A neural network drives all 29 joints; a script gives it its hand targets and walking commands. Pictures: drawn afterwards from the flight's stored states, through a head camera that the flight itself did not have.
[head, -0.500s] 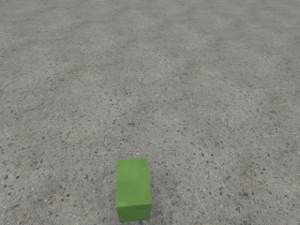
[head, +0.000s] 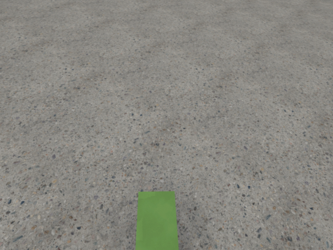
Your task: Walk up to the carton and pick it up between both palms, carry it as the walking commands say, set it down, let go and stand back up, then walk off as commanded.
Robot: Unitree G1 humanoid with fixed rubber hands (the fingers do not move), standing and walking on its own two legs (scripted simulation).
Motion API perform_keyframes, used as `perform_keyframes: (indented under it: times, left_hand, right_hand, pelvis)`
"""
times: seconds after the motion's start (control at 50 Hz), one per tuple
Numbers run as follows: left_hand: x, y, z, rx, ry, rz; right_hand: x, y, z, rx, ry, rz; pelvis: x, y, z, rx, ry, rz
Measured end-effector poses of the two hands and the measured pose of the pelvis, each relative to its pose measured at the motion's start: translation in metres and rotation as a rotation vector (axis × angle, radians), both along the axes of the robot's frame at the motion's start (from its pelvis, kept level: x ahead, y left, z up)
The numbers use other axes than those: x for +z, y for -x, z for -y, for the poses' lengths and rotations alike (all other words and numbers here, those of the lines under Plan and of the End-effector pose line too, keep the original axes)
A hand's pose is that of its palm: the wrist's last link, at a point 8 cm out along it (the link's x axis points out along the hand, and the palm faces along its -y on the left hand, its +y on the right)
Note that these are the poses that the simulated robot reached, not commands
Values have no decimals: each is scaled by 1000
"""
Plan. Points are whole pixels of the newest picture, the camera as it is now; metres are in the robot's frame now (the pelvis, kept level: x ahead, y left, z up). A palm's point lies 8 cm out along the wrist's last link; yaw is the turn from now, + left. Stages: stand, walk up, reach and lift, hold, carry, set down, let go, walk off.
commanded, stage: walk off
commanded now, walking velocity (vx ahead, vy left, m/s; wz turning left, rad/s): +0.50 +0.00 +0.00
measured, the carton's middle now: (156, 228) +0.35 +0.03 -0.62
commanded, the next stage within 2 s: stand in 1.24 s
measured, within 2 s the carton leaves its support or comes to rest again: neither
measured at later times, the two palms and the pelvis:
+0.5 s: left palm (94, 222) +0.22 +0.20 -0.11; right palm (271, 214) +0.27 -0.31 -0.13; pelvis +0.23 -0.06 +0.01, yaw +5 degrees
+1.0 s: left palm (91, 214) +0.25 +0.22 -0.14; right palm (214, 140) +0.54 -0.17 -0.12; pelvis +0.39 +0.02 +0.00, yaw +6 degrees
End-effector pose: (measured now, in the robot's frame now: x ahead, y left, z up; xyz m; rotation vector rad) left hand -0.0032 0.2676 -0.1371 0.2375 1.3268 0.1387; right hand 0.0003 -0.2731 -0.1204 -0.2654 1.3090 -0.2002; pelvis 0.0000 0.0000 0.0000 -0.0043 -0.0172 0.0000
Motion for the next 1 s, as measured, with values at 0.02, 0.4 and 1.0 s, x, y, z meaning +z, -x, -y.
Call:
perform_keyframes:
  times: [0.02, 0.4, 1.0]
  left_hand:
    - [3, -23, 1, -7, 6, 43]
    - [20, -310, 70, -27, 7, 334]
    - [-1, -256, 51, 312, 109, -220]
  right_hand:
    - [1, 6, -4, -10, -8, -37]
    - [-22, -137, 15, -52, -105, -174]
    - [-1, -538, -98, 215, -141, 274]
  pelvis:
    - [2, -8, -1, 6, 1, 0]
    - [-6, -191, 53, 87, -27, -16]
    - [-2, -386, -24, 103, -12, -22]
